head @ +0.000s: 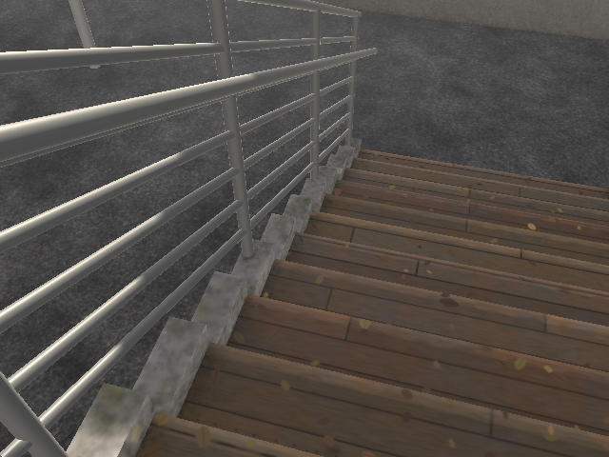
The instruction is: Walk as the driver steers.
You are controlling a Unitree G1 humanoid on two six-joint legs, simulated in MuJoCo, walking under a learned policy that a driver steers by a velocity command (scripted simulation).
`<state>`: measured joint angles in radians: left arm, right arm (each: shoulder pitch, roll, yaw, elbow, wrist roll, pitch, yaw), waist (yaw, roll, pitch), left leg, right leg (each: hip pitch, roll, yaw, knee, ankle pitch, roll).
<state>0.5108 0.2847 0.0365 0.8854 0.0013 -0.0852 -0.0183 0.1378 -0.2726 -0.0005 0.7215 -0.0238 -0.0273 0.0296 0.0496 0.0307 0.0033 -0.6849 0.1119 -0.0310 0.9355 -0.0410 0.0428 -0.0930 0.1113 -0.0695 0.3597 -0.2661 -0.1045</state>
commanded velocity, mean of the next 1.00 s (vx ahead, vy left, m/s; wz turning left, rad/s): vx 0.97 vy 0.00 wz -0.65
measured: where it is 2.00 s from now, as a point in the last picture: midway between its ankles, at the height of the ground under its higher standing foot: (423, 372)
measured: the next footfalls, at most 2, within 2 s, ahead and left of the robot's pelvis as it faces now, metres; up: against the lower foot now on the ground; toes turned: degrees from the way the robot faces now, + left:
left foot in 0.34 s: +0.48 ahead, +0.12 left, -0.17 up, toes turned -8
right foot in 0.74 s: +0.76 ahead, -0.14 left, -0.34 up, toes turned -33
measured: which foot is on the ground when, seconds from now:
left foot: up 0.00-0.32, down 0.34-0.74, up 0.76-1.00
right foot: down 0.00-0.34, up 0.36-0.72, down 0.74-1.00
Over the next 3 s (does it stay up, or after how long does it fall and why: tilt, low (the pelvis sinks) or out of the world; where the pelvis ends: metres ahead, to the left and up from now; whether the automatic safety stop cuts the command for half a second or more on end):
stays up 1.18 -0.31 -0.64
